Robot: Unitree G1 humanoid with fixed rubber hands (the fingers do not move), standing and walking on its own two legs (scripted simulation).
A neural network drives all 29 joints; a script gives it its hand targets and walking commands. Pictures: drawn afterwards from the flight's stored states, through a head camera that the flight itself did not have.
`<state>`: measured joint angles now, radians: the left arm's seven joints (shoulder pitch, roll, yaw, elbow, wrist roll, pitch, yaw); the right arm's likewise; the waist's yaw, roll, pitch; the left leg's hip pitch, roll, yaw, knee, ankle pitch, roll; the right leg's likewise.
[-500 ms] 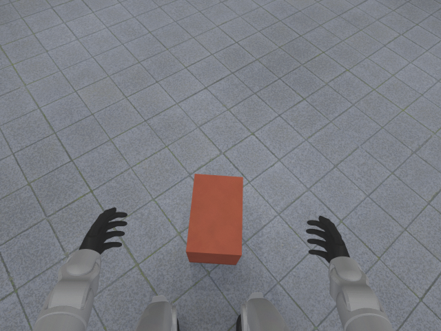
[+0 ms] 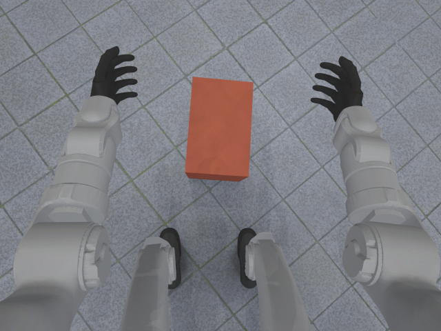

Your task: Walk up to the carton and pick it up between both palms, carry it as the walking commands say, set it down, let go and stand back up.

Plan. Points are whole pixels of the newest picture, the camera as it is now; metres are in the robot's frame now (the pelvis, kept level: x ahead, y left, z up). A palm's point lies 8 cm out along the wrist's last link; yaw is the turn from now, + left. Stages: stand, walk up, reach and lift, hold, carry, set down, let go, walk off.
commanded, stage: reach and lift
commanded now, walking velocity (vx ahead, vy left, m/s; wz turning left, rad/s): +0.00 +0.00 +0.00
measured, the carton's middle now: (218, 134) +0.55 -0.05 -0.55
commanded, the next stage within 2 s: none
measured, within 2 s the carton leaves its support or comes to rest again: neither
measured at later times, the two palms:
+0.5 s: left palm (126, 89) +0.54 +0.15 -0.15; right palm (321, 103) +0.51 -0.22 -0.14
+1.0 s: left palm (151, 117) +0.54 +0.13 -0.31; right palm (290, 124) +0.51 -0.21 -0.30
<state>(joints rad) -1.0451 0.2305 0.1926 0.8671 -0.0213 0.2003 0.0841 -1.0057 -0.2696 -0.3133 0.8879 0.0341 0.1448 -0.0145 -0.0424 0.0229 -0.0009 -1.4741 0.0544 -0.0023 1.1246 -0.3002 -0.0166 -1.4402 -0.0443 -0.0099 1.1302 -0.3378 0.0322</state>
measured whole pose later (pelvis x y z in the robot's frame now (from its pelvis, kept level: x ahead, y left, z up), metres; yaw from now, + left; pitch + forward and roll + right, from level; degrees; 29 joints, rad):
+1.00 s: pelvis -0.02 +0.00 -0.18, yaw +0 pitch +49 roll -1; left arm -1.33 0.27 0.16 0.96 -0.06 0.14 0.15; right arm -1.28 -0.28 -0.26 0.95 0.13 0.10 -0.12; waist -0.06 0.02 0.04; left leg -2.17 0.05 -0.03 1.78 -0.47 -0.02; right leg -2.13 -0.04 0.03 1.80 -0.52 0.04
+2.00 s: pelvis -0.03 -0.01 -0.29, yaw +0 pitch +36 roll +0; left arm -1.58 0.38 0.01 1.23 -0.24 0.03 0.11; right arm -1.54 -0.36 -0.05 1.20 0.26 0.00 -0.11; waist -0.05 0.00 0.45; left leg -2.31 0.03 -0.07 2.20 -0.52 -0.05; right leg -2.27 -0.01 0.04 2.23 -0.58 0.04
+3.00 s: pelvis -0.02 +0.00 -0.30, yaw -1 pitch +37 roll -1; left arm -1.53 0.28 0.18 1.16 -0.04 0.14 0.09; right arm -1.51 -0.28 -0.21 1.10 0.08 0.17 -0.04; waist -0.06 0.02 0.38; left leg -2.34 0.00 -0.07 2.24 -0.55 -0.05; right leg -2.29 0.00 0.06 2.26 -0.61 0.06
